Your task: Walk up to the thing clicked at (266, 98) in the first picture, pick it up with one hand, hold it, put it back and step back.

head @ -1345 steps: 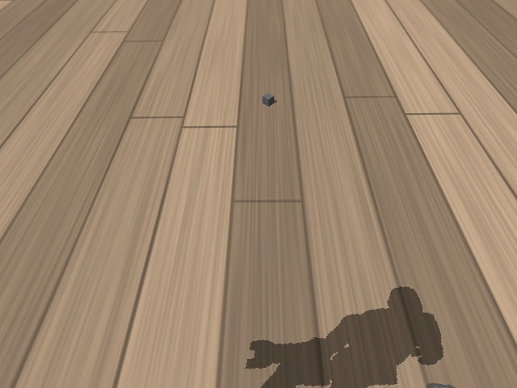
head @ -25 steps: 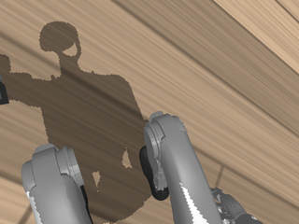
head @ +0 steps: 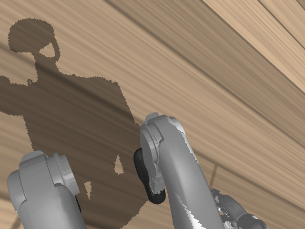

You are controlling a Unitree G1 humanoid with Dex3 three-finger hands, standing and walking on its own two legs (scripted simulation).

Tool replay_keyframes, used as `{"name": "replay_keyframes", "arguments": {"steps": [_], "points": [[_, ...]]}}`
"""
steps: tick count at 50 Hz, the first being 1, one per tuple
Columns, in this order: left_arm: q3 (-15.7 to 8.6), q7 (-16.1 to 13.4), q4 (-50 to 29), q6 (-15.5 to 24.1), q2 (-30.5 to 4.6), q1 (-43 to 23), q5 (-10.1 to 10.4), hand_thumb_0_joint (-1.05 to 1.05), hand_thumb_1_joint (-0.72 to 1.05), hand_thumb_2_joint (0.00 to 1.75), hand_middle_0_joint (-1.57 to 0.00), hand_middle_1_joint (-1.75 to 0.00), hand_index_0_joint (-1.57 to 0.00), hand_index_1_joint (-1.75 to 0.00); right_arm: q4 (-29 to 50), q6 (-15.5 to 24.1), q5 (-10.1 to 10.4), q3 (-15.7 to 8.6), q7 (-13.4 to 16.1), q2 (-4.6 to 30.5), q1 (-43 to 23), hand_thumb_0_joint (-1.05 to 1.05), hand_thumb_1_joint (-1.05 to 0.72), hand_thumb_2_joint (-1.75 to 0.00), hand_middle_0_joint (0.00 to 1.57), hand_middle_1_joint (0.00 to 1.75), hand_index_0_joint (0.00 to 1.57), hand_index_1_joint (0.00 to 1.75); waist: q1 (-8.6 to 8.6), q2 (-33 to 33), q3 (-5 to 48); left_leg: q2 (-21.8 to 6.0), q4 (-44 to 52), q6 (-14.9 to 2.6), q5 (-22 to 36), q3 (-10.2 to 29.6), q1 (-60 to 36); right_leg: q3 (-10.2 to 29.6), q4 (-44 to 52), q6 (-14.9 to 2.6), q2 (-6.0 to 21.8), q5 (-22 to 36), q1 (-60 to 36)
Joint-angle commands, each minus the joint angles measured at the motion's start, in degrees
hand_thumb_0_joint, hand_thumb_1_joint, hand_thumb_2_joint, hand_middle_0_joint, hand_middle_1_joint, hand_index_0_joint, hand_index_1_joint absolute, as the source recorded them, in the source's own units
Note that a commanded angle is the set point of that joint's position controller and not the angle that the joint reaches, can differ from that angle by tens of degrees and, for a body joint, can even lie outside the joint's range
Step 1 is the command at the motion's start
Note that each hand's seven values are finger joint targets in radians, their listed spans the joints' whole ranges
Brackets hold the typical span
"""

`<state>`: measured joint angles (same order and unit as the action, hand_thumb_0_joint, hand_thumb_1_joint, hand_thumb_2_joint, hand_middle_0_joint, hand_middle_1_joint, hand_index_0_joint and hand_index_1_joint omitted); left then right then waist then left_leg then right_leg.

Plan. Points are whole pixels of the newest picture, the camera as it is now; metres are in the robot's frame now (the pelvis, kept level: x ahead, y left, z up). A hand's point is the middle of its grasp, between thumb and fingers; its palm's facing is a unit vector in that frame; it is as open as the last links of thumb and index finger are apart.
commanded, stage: rest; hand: left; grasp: from above
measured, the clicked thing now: out of the picture +0.47 +0.32 -0.26
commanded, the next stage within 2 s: open in 0.66 s
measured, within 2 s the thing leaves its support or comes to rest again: rests again in 0.12 s
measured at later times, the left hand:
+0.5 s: hand out of the picture +0.45 +0.32 -0.23, palm faces -0.45 -0.13 -0.88, open 8.2 cm
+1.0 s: hand out of the picture +0.45 +0.32 -0.23, palm faces -0.44 -0.13 -0.89, open 8.5 cm
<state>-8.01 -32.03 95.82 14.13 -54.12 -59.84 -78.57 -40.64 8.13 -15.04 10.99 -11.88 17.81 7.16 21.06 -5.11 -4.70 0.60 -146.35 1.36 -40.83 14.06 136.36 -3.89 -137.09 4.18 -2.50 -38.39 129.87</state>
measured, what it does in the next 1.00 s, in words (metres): stands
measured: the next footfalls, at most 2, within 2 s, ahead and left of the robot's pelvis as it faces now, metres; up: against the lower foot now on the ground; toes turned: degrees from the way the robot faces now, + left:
none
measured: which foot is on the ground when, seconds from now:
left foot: down 0.00-1.00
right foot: down 0.00-1.00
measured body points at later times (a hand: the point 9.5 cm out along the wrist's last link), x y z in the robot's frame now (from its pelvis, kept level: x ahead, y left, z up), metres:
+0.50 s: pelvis +0.00 +0.00 +0.00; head +0.26 +0.12 +0.34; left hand +0.47 +0.32 -0.18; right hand +0.04 -0.26 -0.06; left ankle +0.06 +0.13 -0.26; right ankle +0.11 -0.14 -0.26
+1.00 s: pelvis +0.00 +0.00 +0.00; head +0.26 +0.12 +0.34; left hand +0.47 +0.32 -0.18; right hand +0.04 -0.26 -0.06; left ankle +0.06 +0.13 -0.26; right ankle +0.11 -0.14 -0.26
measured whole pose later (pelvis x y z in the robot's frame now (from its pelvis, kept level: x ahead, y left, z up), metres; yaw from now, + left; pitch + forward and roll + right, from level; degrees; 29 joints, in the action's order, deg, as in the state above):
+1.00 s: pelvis +0.00 +0.00 +0.00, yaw -2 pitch +27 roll -15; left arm -7.3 -34.8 101.6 14.9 -58.8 -61.3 -77.5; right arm -38.9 12.7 -16.2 16.2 -14.5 19.6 5.6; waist 22.6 -7.0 -8.4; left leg 0.2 -147.9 1.3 -41.2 16.2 135.0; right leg -5.6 -136.8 4.7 -3.4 -37.5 128.2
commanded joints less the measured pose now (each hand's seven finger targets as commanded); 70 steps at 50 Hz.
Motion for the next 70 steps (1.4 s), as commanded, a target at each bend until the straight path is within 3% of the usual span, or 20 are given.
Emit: {"name": "replay_keyframes", "arguments": {"steps": [1,3,4,6,7,11,16,20,24,25,27,34,38,43,44,51,53,63,66,70], "points": [[-0.9,-2.4,-6.7,-0.5,-12.9,-16.0,1.4,0.00,0.86,0.46,-1.22,-0.30,-1.22,-0.30,0.4,0.5,0.2,-5.3,0.1,18.6,10.3,0.00,-0.90,-0.90,0.20,0.30,0.20,0.30,1.31,29.9,36.7,-1.2,16.3,-1.37,13.9,-7.6,-33.1,-10.5,10.1,-5.10,-1.5,15.7,-16.8],[-1.9,-2.8,-6.8,-0.5,-14.4,-15.5,1.3,0.00,0.86,0.47,-1.24,-0.29,-1.23,-0.30,0.1,0.5,0.0,-4.9,0.0,18.5,10.3,0.00,-0.90,-0.90,0.20,0.30,0.20,0.30,1.09,30.4,36.4,-1.1,16.6,-1.41,13.2,-7.5,-32.1,-10.4,10.3,-5.27,-1.6,15.0,-17.6],[-0.8,-2.5,-6.3,-0.6,-13.4,-16.5,0.9,0.00,0.84,0.47,-1.23,-0.29,-1.22,-0.29,0.5,0.9,-0.1,-4.7,-0.3,18.5,10.1,0.00,-0.90,-0.90,0.20,0.30,0.20,0.30,2.22,29.6,35.2,-1.3,15.2,-1.55,13.0,-7.8,-31.5,-10.2,10.2,-5.21,-1.7,15.5,-17.3],[-2.5,-2.7,-6.9,-0.5,-15.5,-16.6,0.8,0.00,0.83,0.47,-1.22,-0.29,-1.21,-0.30,0.1,0.9,0.0,-4.5,-0.4,18.8,11.0,0.00,-0.90,-0.90,0.20,0.30,0.20,0.30,2.23,28.8,36.1,-1.2,15.1,-1.75,13.6,-7.8,-31.1,-10.1,10.4,-5.06,-1.8,16.0,-18.7],[-2.1,-2.5,-6.4,-0.3,-14.2,-16.3,1.5,0.00,0.84,0.47,-1.22,-0.29,-1.22,-0.29,0.6,1.1,0.0,-4.7,-0.4,19.0,10.5,0.00,-0.90,-0.90,0.20,0.30,0.20,0.30,2.29,29.0,35.6,-1.2,15.3,-1.55,13.9,-7.6,-31.5,-10.3,10.1,-5.15,-1.6,15.8,-18.0],[-2.7,-2.6,-5.4,0.4,-15.3,-15.9,1.2,0.00,0.83,0.44,-1.20,-0.30,-1.20,-0.30,0.4,1.2,-0.2,-3.7,-0.6,18.7,10.7,0.00,-0.90,-0.90,0.20,0.30,0.20,0.30,2.78,28.2,34.6,-1.3,15.3,-1.69,12.7,-7.0,-30.4,-10.7,10.5,-5.05,-1.8,14.9,-18.4],[-0.7,-2.3,-3.5,1.1,-14.0,-16.0,1.2,0.00,0.85,0.48,-1.22,-0.30,-1.22,-0.31,0.6,1.5,-0.6,-3.0,-1.0,18.5,9.8,0.00,-0.90,-0.90,0.20,0.30,0.20,0.30,3.56,28.9,33.3,-1.6,15.3,-1.34,11.6,-6.4,-31.7,-11.2,9.9,-4.85,-1.9,14.1,-17.2],[-1.3,-3.2,-4.8,1.7,-16.4,-16.0,1.1,0.00,0.85,0.47,-1.21,-0.31,-1.21,-0.32,0.6,1.7,-0.7,-2.6,-1.1,19.2,9.5,0.00,-0.90,-0.90,0.20,0.30,0.20,0.30,2.91,30.1,34.3,-1.7,15.5,-1.25,12.4,-6.3,-32.3,-11.2,10.1,-4.88,-2.1,14.8,-18.6],[-0.5,-4.0,-3.9,1.8,-16.1,-16.5,1.0,0.00,0.85,0.44,-1.21,-0.29,-1.21,-0.29,0.6,2.4,-1.0,-2.0,-1.5,19.2,8.9,0.00,-0.90,-0.90,0.20,0.30,0.20,0.30,3.56,29.4,32.8,-1.8,14.4,-1.37,12.2,-6.4,-30.5,-11.2,9.8,-4.92,-2.4,15.2,-18.8],[-1.6,-4.6,-4.1,1.8,-17.4,-16.2,1.1,0.00,0.83,0.46,-1.22,-0.27,-1.20,-0.29,0.7,2.3,-0.9,-1.9,-1.3,19.5,9.3,0.00,-0.90,-0.90,0.20,0.30,0.20,0.30,3.11,29.0,33.7,-1.9,14.9,-1.35,13.1,-6.1,-31.1,-11.3,10.2,-4.92,-2.4,15.8,-19.2],[-0.3,-4.7,-2.1,1.7,-15.5,-16.0,1.1,0.00,0.84,0.46,-1.22,-0.27,-1.21,-0.28,0.6,2.7,-1.1,-1.4,-1.6,19.2,8.9,0.00,-0.90,-0.90,0.20,0.30,0.20,0.30,3.98,28.2,32.0,-1.9,14.4,-1.40,12.2,-6.1,-30.0,-11.5,9.9,-4.81,-2.3,15.2,-18.6],[-0.1,-5.4,-0.9,0.9,-17.0,-16.4,1.3,0.00,0.82,0.42,-1.20,-0.26,-1.19,-0.27,0.9,3.7,-0.8,-1.0,-1.7,19.9,8.1,0.00,-0.90,-0.90,0.20,0.30,0.20,0.30,3.67,27.9,31.3,-2.0,14.6,-1.49,10.6,-5.8,-29.0,-11.5,10.4,-4.74,-2.5,14.0,-18.9],[0.2,-5.3,-0.3,0.8,-16.6,-15.9,1.4,0.00,0.82,0.41,-1.19,-0.26,-1.19,-0.26,1.5,4.1,-1.1,-1.0,-2.0,20.7,8.4,0.00,-0.90,-0.90,0.20,0.30,0.20,0.30,4.49,27.2,30.4,-2.0,14.8,-1.52,9.9,-5.4,-29.1,-12.0,10.2,-4.56,-2.3,13.4,-18.2],[0.5,-5.3,-1.3,0.7,-17.6,-16.6,1.6,0.00,0.42,0.44,-0.88,-0.33,-0.87,-0.34,1.2,4.4,-0.6,-0.9,-1.9,20.9,7.8,0.00,-0.89,-0.90,0.20,0.30,0.20,0.30,3.97,27.7,30.7,-2.2,14.6,-1.53,10.2,-5.5,-28.8,-11.3,10.6,-4.60,-2.5,13.9,-19.5],[0.3,-5.2,-0.6,0.6,-17.1,-16.3,1.4,0.00,0.36,0.44,-0.85,-0.33,-0.84,-0.34,1.8,4.4,-1.0,-0.8,-2.1,20.8,8.5,0.00,-0.89,-0.90,0.20,0.30,0.20,0.30,4.59,26.7,30.8,-2.0,14.2,-1.70,10.6,-5.5,-29.0,-11.6,10.6,-4.41,-2.4,14.5,-19.4],[0.9,-5.1,-2.1,0.8,-16.6,-15.7,1.9,0.00,0.12,0.47,-0.66,-0.39,-0.65,-0.40,1.2,4.6,-0.8,-0.9,-2.1,20.8,8.5,0.00,-0.89,-0.90,0.20,0.30,0.20,0.30,4.39,28.5,32.1,-2.1,14.3,-1.23,13.0,-5.5,-30.9,-11.8,10.1,-4.63,-2.4,16.1,-20.0],[0.8,-5.0,-2.6,0.9,-17.1,-17.0,2.7,0.00,0.08,0.51,-0.64,-0.42,-0.62,-0.44,1.1,4.6,-0.5,-0.6,-2.0,20.7,8.0,0.00,-0.89,-0.90,0.20,0.30,0.20,0.30,4.36,28.7,31.9,-2.3,14.2,-1.30,12.8,-5.3,-30.2,-11.7,10.4,-4.57,-2.4,16.1,-20.2],[1.4,-3.6,-2.2,0.4,-17.0,-15.5,2.7,0.00,-0.04,0.62,-0.52,-0.53,-0.50,-0.55,1.8,4.3,-0.3,-0.5,-2.1,20.7,8.0,0.00,-0.89,-0.90,0.20,0.30,0.20,0.30,4.20,29.3,30.8,-2.2,14.8,-1.11,11.6,-5.1,-30.8,-11.7,10.0,-4.79,-2.2,14.8,-19.2],[0.3,-3.8,-2.8,0.8,-17.6,-15.0,3.1,0.00,-0.08,0.64,-0.48,-0.56,-0.46,-0.59,1.7,3.7,-0.5,-0.6,-1.9,20.8,8.6,0.00,-0.89,-0.90,0.20,0.30,0.20,0.30,3.79,29.6,32.4,-2.2,15.5,-1.05,13.2,-4.9,-31.1,-11.8,10.6,-4.84,-2.4,15.9,-20.2],[1.4,-3.4,-1.8,0.7,-16.6,-14.7,2.8,0.00,-0.13,0.68,-0.43,-0.61,-0.41,-0.63,2.3,3.4,-0.6,-0.2,-1.8,20.6,8.6,0.00,-0.89,-0.90,0.20,0.30,0.20,0.30,4.52,27.5,30.4,-2.0,14.6,-1.55,11.6,-5.5,-28.6,-11.6,11.1,-4.63,-2.4,15.2,-20.2]]}}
